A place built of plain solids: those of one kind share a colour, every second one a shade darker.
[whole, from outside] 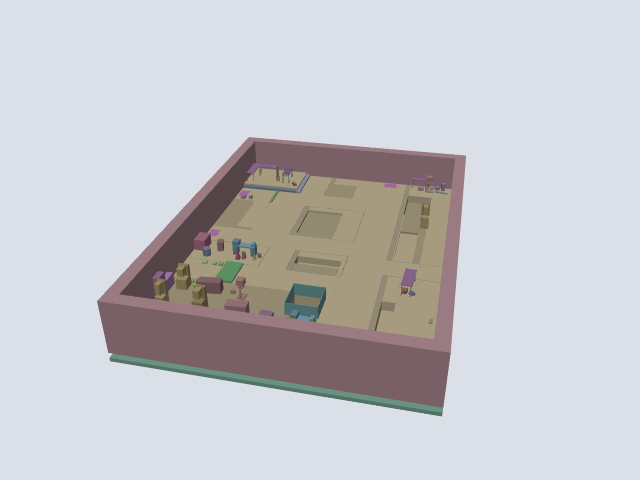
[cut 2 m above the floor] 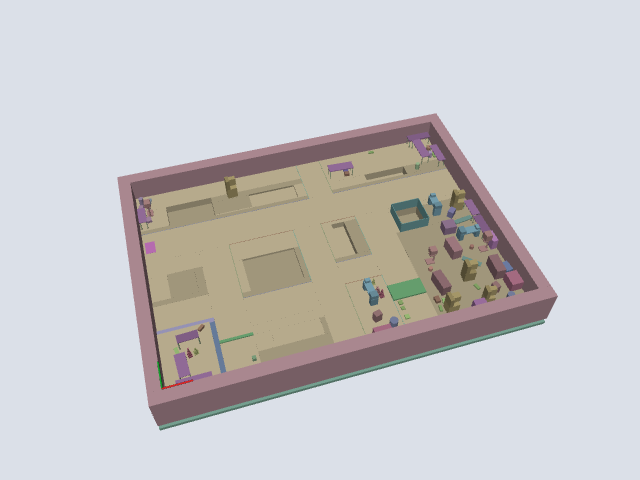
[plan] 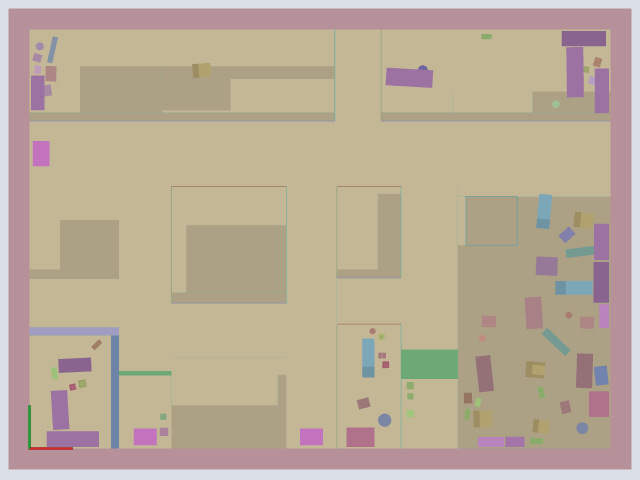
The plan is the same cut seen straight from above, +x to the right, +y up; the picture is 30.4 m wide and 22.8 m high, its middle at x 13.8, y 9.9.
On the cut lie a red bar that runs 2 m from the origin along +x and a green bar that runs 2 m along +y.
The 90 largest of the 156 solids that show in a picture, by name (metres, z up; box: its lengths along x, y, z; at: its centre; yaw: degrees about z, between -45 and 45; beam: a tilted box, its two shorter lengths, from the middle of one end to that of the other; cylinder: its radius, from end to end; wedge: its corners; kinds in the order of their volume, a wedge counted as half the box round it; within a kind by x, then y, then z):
{
 "floor_1": {"box": [1.45, 2.35, 1.0], "at": [0.72, 9.68, -0.5]},
 "floor_2": {"box": [2.4, 2.2, 1.0], "at": [1.2, 17.05, -0.5]},
 "floor_3": {"box": [3.87, 5.37, 1.3], "at": [1.94, 2.69, -0.35]},
 "floor_4": {"box": [4.25, 2.3, 1.0], "at": [2.12, 6.9, -0.5]},
 "floor_5": {"box": [4.25, 0.45, 1.0], "at": [2.12, 8.28, -0.5]},
 "floor_6": {"box": [4.25, 1.6, 1.0], "at": [2.12, 11.65, -0.5]},
 "floor_7": {"box": [2.15, 2.35, 1.32], "at": [2.52, 9.68, -0.66]},
 "floor_8": {"box": [0.65, 2.35, 1.0], "at": [3.92, 9.68, -0.5]},
 "floor_9": {"box": [3.9, 2.2, 0.63], "at": [4.35, 17.05, -1.0]},
 "floor_10": {"box": [2.5, 12.45, 1.0], "at": [5.5, 6.22, -0.5]},
 "floor_11": {"box": [0.7, 3.2, 1.0], "at": [7.1, 9.0, -0.5]},
 "floor_12": {"box": [14.5, 0.4, 1.0], "at": [7.25, 15.75, -0.5]},
 "floor_13": {"box": [14.5, 1.75, 1.0], "at": [7.25, 19.02, -0.5]},
 "floor_14": {"box": [1.3, 1.45, 1.0], "at": [7.4, 2.77, -0.5]},
 "floor_15": {"box": [3.25, 1.5, 1.0], "at": [7.92, 16.8, -0.5]},
 "floor_16": {"box": [5.45, 2.05, 1.0], "at": [9.47, 1.02, -0.5]},
 "floor_17": {"box": [5.45, 0.8, 1.0], "at": [9.47, 3.9, -0.5]},
 "floor_18": {"box": [5.45, 2.6, 1.0], "at": [9.47, 5.6, -0.5]},
 "floor_19": {"box": [5.45, 0.5, 1.0], "at": [9.47, 7.15, -0.5]},
 "floor_20": {"box": [5.45, 1.85, 1.0], "at": [9.47, 11.53, -0.5]},
 "floor_21": {"box": [4.3, 3.2, 1.12], "at": [9.6, 9.0, -0.76]},
 "floor_22": {"box": [3.75, 1.45, 1.32], "at": [9.93, 2.77, -0.66]},
 "floor_23": {"box": [8.2, 0.1, 1.0], "at": [10.4, 16.0, -0.5]},
 "floor_24": {"box": [8.2, 0.6, 1.0], "at": [10.4, 17.85, -0.5]},
 "floor_25": {"box": [4.1, 1.5, 1.15], "at": [11.6, 16.8, -0.74]},
 "floor_26": {"box": [0.45, 3.2, 1.0], "at": [11.97, 9.0, -0.5]},
 "floor_27": {"box": [0.4, 1.45, 1.0], "at": [12.0, 2.77, -0.5]},
 "floor_28": {"box": [2.4, 12.45, 1.0], "at": [13.4, 6.22, -0.5]},
 "floor_29": {"box": [27.6, 3.1, 1.0], "at": [13.8, 14.0, -0.5]},
 "floor_30": {"box": [0.85, 1.5, 1.0], "at": [14.07, 16.8, -0.5]},
 "floor_31": {"box": [0.85, 3.6, 1.0], "at": [15.03, 10.3, -0.5]},
 "floor_32": {"box": [2.2, 4.35, 1.0], "at": [15.6, 17.73, -0.5]},
 "floor_33": {"box": [1.1, 3.6, 0.74], "at": [16.0, 10.3, -0.95]},
 "floor_34": {"box": [3.05, 5.9, 1.0], "at": [16.12, 2.95, -0.5]},
 "floor_35": {"box": [3.05, 2.2, 1.0], "at": [16.12, 7.0, -0.5]},
 "floor_36": {"box": [3.05, 0.4, 1.0], "at": [16.12, 8.3, -0.5]},
 "floor_37": {"box": [3.05, 0.35, 1.0], "at": [16.12, 12.28, -0.5]},
 "floor_38": {"box": [1.1, 3.6, 1.0], "at": [17.1, 10.3, -0.5]},
 "floor_39": {"box": [3.4, 1.0, 1.0], "at": [18.4, 16.45, -0.5]},
 "floor_40": {"box": [2.7, 12.45, 1.0], "at": [19.0, 6.22, -0.5]},
 "floor_41": {"box": [0.4, 2.3, 1.0], "at": [20.55, 10.8, -0.5]},
 "floor_42": {"box": [2.4, 2.3, 0.52], "at": [21.95, 10.8, -1.06]},
 "floor_43": {"box": [3.8, 1.0, 0.56], "at": [22.0, 16.45, -1.04]},
 "floor_44": {"box": [10.9, 0.4, 1.0], "at": [22.15, 15.75, -0.5]},
 "floor_45": {"box": [10.9, 2.95, 1.0], "at": [22.15, 18.43, -0.5]},
 "floor_46": {"box": [7.25, 9.65, 1.0], "at": [23.98, 4.83, -0.5]},
 "floor_47": {"box": [7.25, 0.5, 1.0], "at": [23.98, 12.2, -0.5]},
 "floor_48": {"box": [4.45, 2.3, 1.0], "at": [25.38, 10.8, -0.5]},
 "floor_49": {"box": [3.7, 1.0, 1.0], "at": [25.75, 16.45, -0.5]},
 "wall_1": {"box": [1.0, 19.9, 4.2], "at": [-0.5, 9.95, 1.1]},
 "wall_2": {"box": [29.6, 1.0, 4.2], "at": [13.8, -0.5, 1.1]},
 "wall_3": {"box": [29.6, 1.0, 4.2], "at": [13.8, 20.4, 1.1]},
 "wall_4": {"box": [1.0, 19.9, 4.2], "at": [28.1, 9.95, 1.1]},
 "floor_base_1": {"box": [29.6, 21.9, 0.3], "at": [13.8, 9.95, -1.57]},
 "bandsaw_1": {"box": [0.29, 0.67, 1.03], "at": [7.9, 17.93, 1.53], "yaw": 4.6},
 "bandsaw_2": {"box": [0.86, 0.67, 1.02], "at": [8.18, 17.95, 0.51], "yaw": 4.6},
 "bandsaw_3": {"box": [0.57, 0.4, 0.75], "at": [8.33, 17.97, 1.68], "yaw": 4.6},
 "bandsaw_4": {"box": [0.3, 0.81, 0.87], "at": [21.24, 1.4, 1.3], "yaw": 1.1},
 "bandsaw_5": {"box": [0.89, 0.81, 0.87], "at": [21.53, 1.4, 0.43], "yaw": 1.1},
 "bandsaw_6": {"box": [0.59, 0.49, 0.59], "at": [21.68, 1.4, 1.45], "yaw": 1.1},
 "bandsaw_7": {"box": [0.31, 0.76, 0.94], "at": [23.73, 3.76, 1.41], "yaw": -4.9},
 "bandsaw_8": {"box": [0.9, 0.76, 0.94], "at": [24.02, 3.74, 0.47], "yaw": -4.9},
 "bandsaw_9": {"box": [0.27, 0.63, 1.08], "at": [24.05, 1.06, 1.62], "yaw": -6.4},
 "bandsaw_10": {"box": [0.59, 0.46, 0.64], "at": [24.18, 3.73, 1.56], "yaw": -4.9},
 "bandsaw_11": {"box": [0.79, 0.63, 1.08], "at": [24.31, 1.04, 0.54], "yaw": -6.4},
 "bandsaw_12": {"box": [0.52, 0.38, 0.86], "at": [24.44, 1.02, 1.73], "yaw": -6.4},
 "bandsaw_13": {"box": [0.31, 0.72, 0.96], "at": [26.02, 10.87, 1.44], "yaw": -6.1},
 "bandsaw_14": {"box": [0.92, 0.72, 0.96], "at": [26.33, 10.84, 0.48], "yaw": -6.1},
 "bandsaw_15": {"box": [0.61, 0.43, 0.65], "at": [26.48, 10.82, 1.59], "yaw": -6.1},
 "planer_1": {"box": [0.71, 1.71, 0.96], "at": [21.62, 3.55, 0.48], "yaw": 6.4},
 "planer_2": {"box": [0.79, 1.51, 0.99], "at": [23.96, 6.44, 0.49], "yaw": 3.4},
 "planer_3": {"box": [0.77, 1.64, 1.04], "at": [26.36, 3.69, 0.52], "yaw": -1.9},
 "step_terE_tread_1": {"box": [0.38, 5.37, 1.15], "at": [4.06, 2.69, -0.42]},
 "forge_hearth_1": {"box": [1.33, 0.92, 0.92], "at": [15.72, 0.53, 0.46]},
 "forge_hearth_2": {"box": [0.96, 1.23, 0.88], "at": [27.05, 2.11, 0.44]},
 "tool_cabinet_1": {"box": [1.24, 0.47, 0.96], "at": [21.92, 0.3, 0.48]},
 "tool_cabinet_2": {"box": [0.91, 0.49, 1.83], "at": [23.05, 0.32, 0.92]},
 "tool_cabinet_3": {"box": [0.47, 1.13, 1.01], "at": [27.3, 6.29, 0.51]},
 "step_terN_tread_1": {"box": [4.25, 0.38, 1.15], "at": [2.12, 5.56, -0.42]},
 "step_hump_1": {"box": [2.7, 1.4, 0.2], "at": [19.0, 4.0, 0.05]},
 "table_saw_1": {"box": [1.03, 0.88, 0.83], "at": [24.57, 8.66, 0.41], "yaw": -2.7},
 "lathe_1": {"box": [0.58, 0.37, 0.73], "at": [16.09, 5.03, 0.36], "yaw": 0.3},
 "lathe_2": {"box": [0.58, 0.37, 0.73], "at": [16.1, 3.55, 0.36], "yaw": 0.3},
 "lathe_3": {"box": [0.36, 0.65, 0.66], "at": [25.15, 7.63, 0.33], "yaw": -0.1},
 "anvil_block_1": {"box": [0.57, 0.46, 0.83], "at": [15.88, 2.14, 0.41], "yaw": 14.5},
 "anvil_block_2": {"box": [0.45, 0.58, 0.78], "at": [25.46, 1.96, 0.39], "yaw": 13.1},
 "coal_bin_1": {"box": [0.62, 0.9, 0.61], "at": [27.16, 3.46, 0.3], "yaw": 6.1},
 "offcut_bin_1": {"box": [0.67, 0.48, 0.67], "at": [25.53, 10.15, 0.34], "yaw": 41.1},
 "quench_tub_1": {"cylinder": 0.32, "from": [16.88, 1.34, 0.0], "to": [16.88, 1.34, 0.61]},
 "pillar_drill_1": {"box": [0.54, 0.57, 0.61], "at": [26.55, 5.97, 1.6], "yaw": -1.1}
}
